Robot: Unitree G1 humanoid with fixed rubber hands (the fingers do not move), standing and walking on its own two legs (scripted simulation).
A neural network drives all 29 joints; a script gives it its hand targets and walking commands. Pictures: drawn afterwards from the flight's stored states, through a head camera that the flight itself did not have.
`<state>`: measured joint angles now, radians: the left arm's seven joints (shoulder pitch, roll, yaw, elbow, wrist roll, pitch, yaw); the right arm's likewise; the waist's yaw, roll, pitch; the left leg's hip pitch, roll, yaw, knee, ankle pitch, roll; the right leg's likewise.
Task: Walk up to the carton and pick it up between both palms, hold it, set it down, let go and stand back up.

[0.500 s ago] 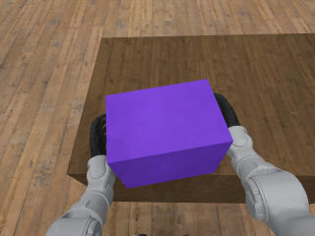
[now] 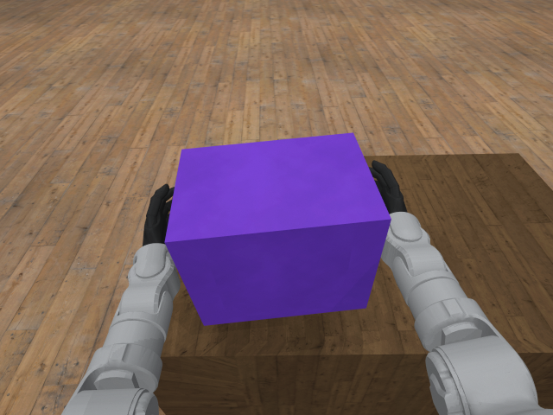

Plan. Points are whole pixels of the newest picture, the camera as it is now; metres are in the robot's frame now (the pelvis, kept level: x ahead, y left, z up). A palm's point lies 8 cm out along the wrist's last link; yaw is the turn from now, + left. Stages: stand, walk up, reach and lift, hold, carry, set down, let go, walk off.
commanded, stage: reach and lift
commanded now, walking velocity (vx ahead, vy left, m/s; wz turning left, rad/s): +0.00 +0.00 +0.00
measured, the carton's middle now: (276, 231) +0.39 +0.01 +0.09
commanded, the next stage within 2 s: hold in 1.92 s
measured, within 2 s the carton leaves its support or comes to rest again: neither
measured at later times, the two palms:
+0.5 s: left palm (138, 240) +0.35 +0.20 +0.13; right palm (390, 228) +0.36 -0.15 +0.13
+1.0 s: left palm (137, 226) +0.35 +0.19 +0.15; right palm (396, 225) +0.35 -0.16 +0.14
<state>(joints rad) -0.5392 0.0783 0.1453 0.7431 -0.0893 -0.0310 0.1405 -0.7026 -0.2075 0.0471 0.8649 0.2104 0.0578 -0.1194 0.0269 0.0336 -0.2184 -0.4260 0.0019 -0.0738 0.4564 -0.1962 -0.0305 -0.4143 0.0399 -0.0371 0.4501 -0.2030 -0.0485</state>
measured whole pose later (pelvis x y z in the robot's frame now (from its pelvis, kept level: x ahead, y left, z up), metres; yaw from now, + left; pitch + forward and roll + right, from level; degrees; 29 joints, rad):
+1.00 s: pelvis +0.00 +0.03 +0.01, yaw -1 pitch -2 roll -1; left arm -0.42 0.03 0.21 0.22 0.13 0.43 0.03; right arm -0.52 -0.10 -0.07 0.54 0.15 0.24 -0.12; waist -0.05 -0.03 -0.05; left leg -0.12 -0.01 -0.04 0.33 -0.17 0.01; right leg -0.08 0.02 -0.01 0.26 -0.14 -0.01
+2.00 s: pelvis +0.00 +0.03 +0.01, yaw -1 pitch -3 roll -1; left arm -0.48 0.03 0.25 0.15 0.15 0.56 0.01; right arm -0.60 -0.13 -0.06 0.52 0.21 0.34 -0.15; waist -0.06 -0.02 -0.07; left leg -0.12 -0.01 -0.05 0.35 -0.18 0.01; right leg -0.08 0.02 -0.01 0.27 -0.14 -0.01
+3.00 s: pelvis +0.01 +0.02 +0.01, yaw +0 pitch -4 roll -1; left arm -0.49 0.03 0.28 0.05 0.18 0.67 -0.02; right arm -0.61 -0.11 -0.06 0.45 0.22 0.43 -0.16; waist -0.07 -0.02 -0.06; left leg -0.10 -0.01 -0.06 0.36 -0.19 0.01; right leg -0.05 0.03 -0.02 0.27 -0.16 -0.01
